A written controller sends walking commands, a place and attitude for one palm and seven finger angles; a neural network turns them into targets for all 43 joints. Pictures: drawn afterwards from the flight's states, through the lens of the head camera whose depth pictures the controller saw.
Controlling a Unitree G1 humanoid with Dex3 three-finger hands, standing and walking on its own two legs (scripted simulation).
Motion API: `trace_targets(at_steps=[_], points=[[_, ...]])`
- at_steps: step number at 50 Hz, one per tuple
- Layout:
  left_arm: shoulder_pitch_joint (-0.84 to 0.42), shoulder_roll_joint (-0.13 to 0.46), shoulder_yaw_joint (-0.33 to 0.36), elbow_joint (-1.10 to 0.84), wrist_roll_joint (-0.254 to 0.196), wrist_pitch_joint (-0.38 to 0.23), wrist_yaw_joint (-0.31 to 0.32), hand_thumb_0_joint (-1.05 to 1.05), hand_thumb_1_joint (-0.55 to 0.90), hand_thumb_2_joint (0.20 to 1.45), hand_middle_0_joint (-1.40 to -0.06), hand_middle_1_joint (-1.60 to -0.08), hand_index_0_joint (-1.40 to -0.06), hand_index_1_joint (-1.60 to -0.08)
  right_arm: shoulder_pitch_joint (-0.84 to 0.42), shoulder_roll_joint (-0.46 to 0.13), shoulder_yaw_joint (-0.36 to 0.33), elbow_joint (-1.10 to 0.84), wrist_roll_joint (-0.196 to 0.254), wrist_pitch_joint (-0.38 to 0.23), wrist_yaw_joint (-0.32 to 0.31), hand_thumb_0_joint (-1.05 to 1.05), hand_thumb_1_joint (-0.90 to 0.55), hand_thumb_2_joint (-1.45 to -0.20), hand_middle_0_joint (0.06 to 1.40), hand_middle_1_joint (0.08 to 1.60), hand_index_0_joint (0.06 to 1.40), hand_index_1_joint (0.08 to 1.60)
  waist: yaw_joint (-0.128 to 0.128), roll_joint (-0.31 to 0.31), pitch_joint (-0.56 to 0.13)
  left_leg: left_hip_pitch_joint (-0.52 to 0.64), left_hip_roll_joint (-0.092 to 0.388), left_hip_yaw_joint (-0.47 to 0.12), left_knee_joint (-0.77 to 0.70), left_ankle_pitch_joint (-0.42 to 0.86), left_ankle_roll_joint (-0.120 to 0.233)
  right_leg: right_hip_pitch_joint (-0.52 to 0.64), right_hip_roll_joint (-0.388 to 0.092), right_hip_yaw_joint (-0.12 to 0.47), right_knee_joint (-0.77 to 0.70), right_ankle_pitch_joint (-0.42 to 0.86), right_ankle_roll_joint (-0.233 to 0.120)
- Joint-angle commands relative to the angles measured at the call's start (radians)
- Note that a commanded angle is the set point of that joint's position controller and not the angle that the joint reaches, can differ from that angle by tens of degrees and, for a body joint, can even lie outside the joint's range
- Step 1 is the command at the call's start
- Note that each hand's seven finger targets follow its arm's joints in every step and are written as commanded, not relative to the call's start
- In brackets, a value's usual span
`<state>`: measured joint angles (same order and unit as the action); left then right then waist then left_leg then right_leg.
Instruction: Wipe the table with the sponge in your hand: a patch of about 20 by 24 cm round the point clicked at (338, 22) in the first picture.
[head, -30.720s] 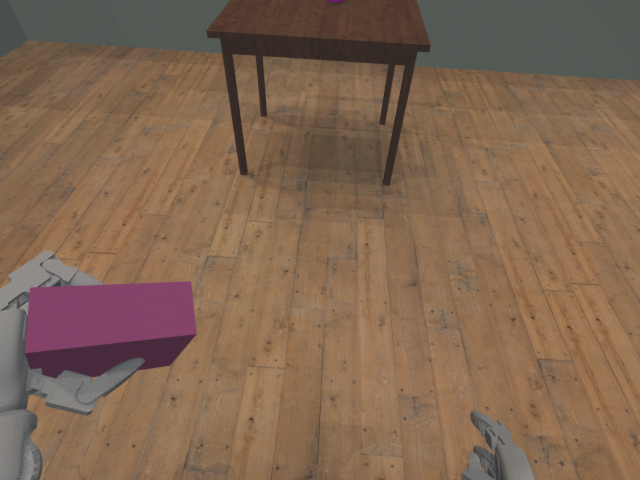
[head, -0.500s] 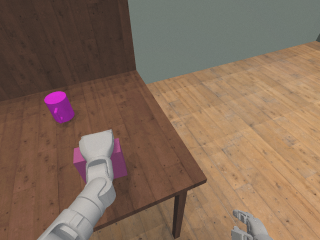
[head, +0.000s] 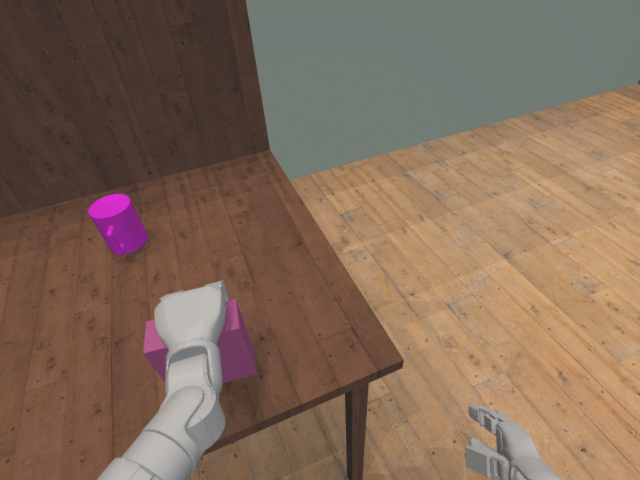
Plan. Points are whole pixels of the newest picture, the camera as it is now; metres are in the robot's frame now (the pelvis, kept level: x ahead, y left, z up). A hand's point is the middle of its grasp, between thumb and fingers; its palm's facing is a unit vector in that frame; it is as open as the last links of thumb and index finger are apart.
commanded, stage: wipe back along the third lane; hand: left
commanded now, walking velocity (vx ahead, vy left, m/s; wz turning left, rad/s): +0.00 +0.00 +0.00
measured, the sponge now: (208, 356) +0.29 +0.21 -0.03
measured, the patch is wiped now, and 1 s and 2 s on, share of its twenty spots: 0.95 0.95 0.95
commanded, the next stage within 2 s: slide back across to the middle lane in 0.80 s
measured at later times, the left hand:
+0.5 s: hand (205, 338) +0.30 +0.20 +0.02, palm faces -0.03 -0.03 -1.00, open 9.7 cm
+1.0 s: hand (205, 339) +0.30 +0.20 +0.02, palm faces -0.02 -0.05 -1.00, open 9.7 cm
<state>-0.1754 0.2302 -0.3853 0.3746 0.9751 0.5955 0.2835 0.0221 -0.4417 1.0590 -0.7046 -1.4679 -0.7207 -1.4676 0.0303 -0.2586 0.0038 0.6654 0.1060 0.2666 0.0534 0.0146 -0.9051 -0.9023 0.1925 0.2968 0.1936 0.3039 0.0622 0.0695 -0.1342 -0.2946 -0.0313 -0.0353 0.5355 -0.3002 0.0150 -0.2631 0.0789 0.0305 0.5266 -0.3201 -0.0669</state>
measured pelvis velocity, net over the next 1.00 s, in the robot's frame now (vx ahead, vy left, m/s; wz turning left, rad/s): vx -0.01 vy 0.00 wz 0.00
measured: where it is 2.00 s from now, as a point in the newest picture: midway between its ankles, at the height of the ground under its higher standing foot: outside the picture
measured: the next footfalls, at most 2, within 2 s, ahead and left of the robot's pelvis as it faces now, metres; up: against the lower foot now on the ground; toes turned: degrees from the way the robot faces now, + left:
none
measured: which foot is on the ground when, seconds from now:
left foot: down 0.00-1.00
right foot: down 0.00-1.00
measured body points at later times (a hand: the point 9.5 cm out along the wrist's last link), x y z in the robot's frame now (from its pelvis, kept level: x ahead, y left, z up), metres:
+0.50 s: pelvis +0.00 +0.00 +0.00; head -0.02 -0.03 +0.45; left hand +0.30 +0.20 +0.07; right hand +0.22 -0.21 -0.10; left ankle -0.02 +0.11 -0.73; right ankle -0.03 -0.08 -0.73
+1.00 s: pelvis -0.01 +0.00 +0.00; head -0.03 -0.03 +0.45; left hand +0.29 +0.20 +0.07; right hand +0.20 -0.22 -0.10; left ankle -0.02 +0.11 -0.73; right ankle -0.03 -0.08 -0.73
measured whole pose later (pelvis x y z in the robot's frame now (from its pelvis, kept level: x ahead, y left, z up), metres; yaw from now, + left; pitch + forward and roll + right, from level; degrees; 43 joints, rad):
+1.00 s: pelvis -0.01 +0.00 +0.00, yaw +0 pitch +4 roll +0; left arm -0.22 0.21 -0.37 0.42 0.98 0.60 0.28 0.01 -0.45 1.06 -0.71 -1.47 -0.73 -1.46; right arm 0.04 -0.25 0.01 0.66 0.11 0.26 0.05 0.01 -0.90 -0.90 0.19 0.30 0.19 0.30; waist 0.06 0.06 -0.14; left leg -0.34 -0.03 -0.03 0.57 -0.30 0.02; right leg -0.31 0.08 0.03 0.57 -0.33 -0.07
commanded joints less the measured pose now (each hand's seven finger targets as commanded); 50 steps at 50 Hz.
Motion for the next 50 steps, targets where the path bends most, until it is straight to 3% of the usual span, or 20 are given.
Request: trace_targets(at_steps=[1, 5, 6, 11, 13, 19, 23, 29, 30, 34, 35, 38, 39, 40, 44, 45, 49, 50], points=[[-0.078, -0.033, 0.02, -0.055, -0.07, 0.005, -0.051, 0.0, 0.1, 1.3, -1.2, -1.6, -1.2, -1.6, -0.222, -0.098, -0.026, -0.166, 0.0, -0.055, -0.007, 0.0, -0.9, -0.9, 0.2, 0.3, 0.2, 0.3, -0.008, -0.186, -0.09, 0.017, -0.008, 0.014, -0.026, 0.258, 0.032, 0.088, -0.044, 0.05, -0.057, 0.463, -0.011], [-0.098, -0.067, -0.021, -0.06, -0.051, -0.001, -0.059, 0.0, 0.1, 1.3, -1.2, -1.6, -1.2, -1.6, -0.219, -0.096, -0.028, -0.168, -0.003, -0.056, -0.006, 0.0, -0.9, -0.9, 0.2, 0.3, 0.2, 0.3, -0.016, -0.183, -0.116, 0.024, -0.009, 0.013, -0.014, 0.274, 0.033, 0.084, -0.045, 0.049, -0.042, 0.482, -0.011], [-0.057, -0.057, -0.005, -0.061, -0.054, -0.002, -0.058, 0.0, 0.1, 1.3, -1.2, -1.6, -1.2, -1.6, -0.218, -0.094, -0.029, -0.175, -0.002, -0.059, -0.004, 0.0, -0.9, -0.9, 0.2, 0.3, 0.2, 0.3, -0.005, -0.177, -0.118, 0.021, -0.01, 0.013, -0.013, 0.277, 0.033, 0.09, -0.046, 0.045, -0.041, 0.486, -0.011], [-0.082, -0.066, -0.02, -0.061, -0.041, -0.009, -0.058, 0.0, 0.1, 1.3, -1.2, -1.6, -1.2, -1.6, -0.216, -0.094, -0.03, -0.176, -0.003, -0.058, 0.0, 0.0, -0.9, -0.9, 0.2, 0.3, 0.2, 0.3, -0.01, -0.159, -0.125, 0.02, -0.009, 0.008, -0.001, 0.284, 0.032, 0.07, -0.045, 0.039, -0.026, 0.484, -0.016], [-0.08, -0.065, -0.016, -0.051, -0.045, -0.01, -0.057, 0.0, 0.1, 1.3, -1.2, -1.6, -1.2, -1.6, -0.213, -0.094, -0.029, -0.175, -0.004, -0.059, -0.001, 0.0, -0.9, -0.9, 0.2, 0.3, 0.2, 0.3, -0.013, -0.185, -0.123, 0.011, -0.011, 0.013, 0.005, 0.285, 0.033, 0.077, -0.046, 0.046, -0.026, 0.514, -0.014], [-0.131, -0.063, -0.018, -0.052, -0.036, -0.002, -0.058, 0.0, 0.1, 1.3, -1.2, -1.6, -1.2, -1.6, -0.218, -0.095, -0.029, -0.175, -0.004, -0.055, -0.005, 0.0, -0.9, -0.9, 0.2, 0.3, 0.2, 0.3, -0.014, -0.16, -0.113, 0.004, -0.005, 0.002, -0.008, 0.25, 0.031, 0.043, -0.041, 0.039, -0.03, 0.421, -0.018], [-0.13, -0.097, -0.054, -0.026, -0.03, -0.002, -0.058, 0.0, 0.1, 1.3, -1.2, -1.6, -1.2, -1.6, -0.213, -0.091, -0.029, -0.173, -0.002, -0.056, -0.001, 0.0, -0.9, -0.9, 0.2, 0.3, 0.2, 0.3, -0.016, -0.171, -0.106, 0.005, -0.003, 0.002, 0.001, 0.243, 0.032, 0.023, -0.041, 0.02, -0.023, 0.395, -0.017], [-0.135, -0.08, -0.027, -0.022, -0.035, -0.01, -0.055, 0.0, 0.1, 1.3, -1.2, -1.6, -1.2, -1.6, -0.211, -0.095, -0.031, -0.174, -0.004, -0.055, 0.0, 0.0, -0.9, -0.9, 0.2, 0.3, 0.2, 0.3, -0.009, -0.174, -0.12, -0.011, -0.001, -0.006, -0.001, 0.227, 0.032, 0.02, -0.037, 0.025, -0.019, 0.372, -0.021], [-0.135, -0.105, -0.056, -0.023, -0.038, -0.01, -0.053, 0.0, 0.1, 1.3, -1.2, -1.6, -1.2, -1.6, -0.204, -0.093, -0.033, -0.174, -0.004, -0.055, -0.001, 0.0, -0.9, -0.9, 0.2, 0.3, 0.2, 0.3, -0.017, -0.174, -0.121, -0.004, -0.003, 0.003, 0.004, 0.222, 0.035, 0.02, -0.039, 0.017, -0.018, 0.363, -0.016], [-0.126, -0.07, -0.017, -0.019, -0.041, -0.005, -0.048, 0.0, 0.1, 1.3, -1.2, -1.6, -1.2, -1.6, -0.211, -0.096, -0.031, -0.175, -0.002, -0.053, 0.0, 0.0, -0.9, -0.9, 0.2, 0.3, 0.2, 0.3, -0.007, -0.173, -0.113, -0.018, -0.001, -0.005, -0.004, 0.212, 0.032, 0.019, -0.036, 0.029, -0.022, 0.353, -0.02], [-0.129, -0.096, -0.045, -0.012, -0.042, -0.003, -0.047, 0.0, 0.1, 1.3, -1.2, -1.6, -1.2, -1.6, -0.205, -0.092, -0.031, -0.173, -0.002, -0.053, 0.0, 0.0, -0.9, -0.9, 0.2, 0.3, 0.2, 0.3, -0.014, -0.167, -0.111, -0.012, -0.002, 0.003, 0.0, 0.207, 0.033, 0.017, -0.039, 0.018, -0.02, 0.344, -0.016], [-0.148, -0.073, -0.026, 0.006, -0.046, 0.004, -0.046, 0.0, 0.1, 1.3, -1.2, -1.6, -1.2, -1.6, -0.206, -0.094, -0.027, -0.171, 0.001, -0.054, -0.007, 0.0, -0.9, -0.9, 0.2, 0.3, 0.2, 0.3, -0.013, -0.174, -0.09, -0.022, -0.003, 0.005, -0.007, 0.178, 0.034, 0.008, -0.039, 0.024, -0.037, 0.308, -0.013], [-0.164, -0.04, 0.015, 0.01, -0.044, 0.002, -0.045, 0.0, 0.1, 1.3, -1.2, -1.6, -1.2, -1.6, -0.205, -0.099, -0.03, -0.166, -0.001, -0.054, -0.009, 0.0, -0.9, -0.9, 0.2, 0.3, 0.2, 0.3, -0.009, -0.181, -0.095, -0.027, -0.002, -0.003, -0.012, 0.175, 0.032, 0.008, -0.035, 0.034, -0.039, 0.302, -0.018], [-0.145, -0.08, -0.025, 0.009, -0.05, 0.004, -0.045, 0.0, 0.1, 1.3, -1.2, -1.6, -1.2, -1.6, -0.204, -0.093, -0.027, -0.173, 0.0, -0.056, -0.009, 0.0, -0.9, -0.9, 0.2, 0.3, 0.2, 0.3, -0.012, -0.163, -0.094, -0.022, -0.005, 0.007, -0.011, 0.171, 0.034, 0.014, -0.039, 0.022, -0.037, 0.296, -0.013], [-0.138, -0.04, 0.018, 0.008, -0.047, -0.001, -0.045, 0.0, 0.1, 1.3, -1.2, -1.6, -1.2, -1.6, -0.207, -0.097, -0.027, -0.171, -0.001, -0.056, -0.011, 0.0, -0.9, -0.9, 0.2, 0.3, 0.2, 0.3, -0.004, -0.172, -0.107, -0.025, -0.004, 0.0, -0.013, 0.186, 0.031, 0.025, -0.036, 0.036, -0.038, 0.322, -0.018], [-0.14, -0.064, -0.011, 0.013, -0.043, -0.001, -0.044, 0.0, 0.1, 1.3, -1.2, -1.6, -1.2, -1.6, -0.201, -0.094, -0.027, -0.17, 0.0, -0.055, -0.012, 0.0, -0.9, -0.9, 0.2, 0.3, 0.2, 0.3, -0.012, -0.161, -0.098, -0.02, -0.005, 0.006, -0.011, 0.178, 0.031, 0.016, -0.038, 0.028, -0.038, 0.301, -0.015], [-0.12, 0.017, 0.073, -0.056, -0.046, -0.005, -0.04, 0.0, 0.1, 1.3, -1.2, -1.6, -1.2, -1.6, -0.218, -0.096, -0.028, -0.184, -0.001, -0.058, -0.014, 0.0, -0.9, -0.9, 0.2, 0.3, 0.2, 0.3, 0.012, -0.151, -0.135, -0.004, -0.006, -0.003, -0.019, 0.21, 0.033, 0.062, -0.037, 0.043, -0.041, 0.34, -0.02], [-0.097, -0.004, 0.049, -0.065, -0.05, -0.004, -0.038, 0.0, 0.1, 1.3, -1.2, -1.6, -1.2, -1.6, -0.215, -0.092, -0.027, -0.188, -0.002, -0.059, -0.015, 0.0, -0.9, -0.9, 0.2, 0.3, 0.2, 0.3, 0.008, -0.154, -0.136, 0.005, -0.009, 0.006, -0.016, 0.217, 0.035, 0.078, -0.039, 0.038, -0.038, 0.355, -0.014]])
